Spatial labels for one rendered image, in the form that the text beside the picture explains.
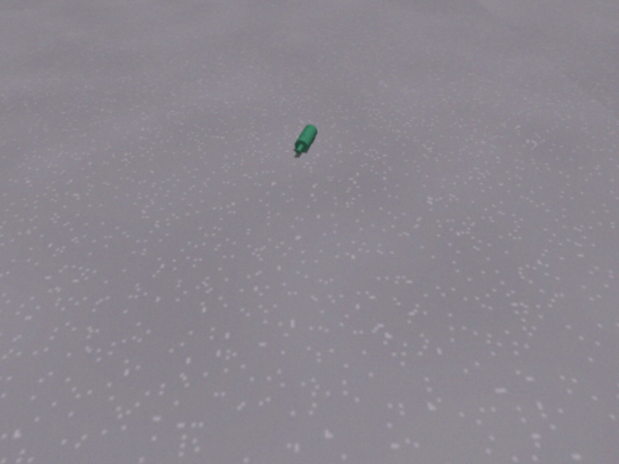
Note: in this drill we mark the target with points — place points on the bottle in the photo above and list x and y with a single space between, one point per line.
303 142

